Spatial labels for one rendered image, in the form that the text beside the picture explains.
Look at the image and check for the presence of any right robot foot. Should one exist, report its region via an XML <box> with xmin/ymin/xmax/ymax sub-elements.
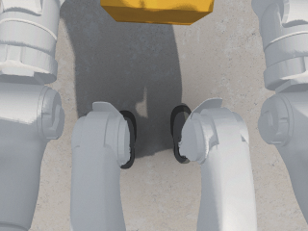
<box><xmin>170</xmin><ymin>105</ymin><xmax>192</xmax><ymax>164</ymax></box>

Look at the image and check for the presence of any robot left forearm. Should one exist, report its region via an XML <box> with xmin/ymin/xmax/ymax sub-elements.
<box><xmin>0</xmin><ymin>0</ymin><xmax>65</xmax><ymax>86</ymax></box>

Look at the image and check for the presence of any robot left shin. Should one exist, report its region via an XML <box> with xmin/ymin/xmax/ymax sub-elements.
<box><xmin>71</xmin><ymin>101</ymin><xmax>131</xmax><ymax>165</ymax></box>

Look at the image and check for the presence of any left robot upper arm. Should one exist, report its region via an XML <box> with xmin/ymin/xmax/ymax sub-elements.
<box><xmin>0</xmin><ymin>82</ymin><xmax>65</xmax><ymax>231</ymax></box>

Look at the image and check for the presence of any robot right forearm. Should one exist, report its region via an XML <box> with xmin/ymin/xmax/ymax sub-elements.
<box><xmin>251</xmin><ymin>0</ymin><xmax>308</xmax><ymax>93</ymax></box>

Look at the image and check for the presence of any right robot upper arm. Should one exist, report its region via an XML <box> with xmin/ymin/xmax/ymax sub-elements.
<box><xmin>257</xmin><ymin>91</ymin><xmax>308</xmax><ymax>224</ymax></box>

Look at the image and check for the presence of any carton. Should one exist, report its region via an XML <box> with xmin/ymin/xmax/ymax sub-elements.
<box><xmin>100</xmin><ymin>0</ymin><xmax>215</xmax><ymax>26</ymax></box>

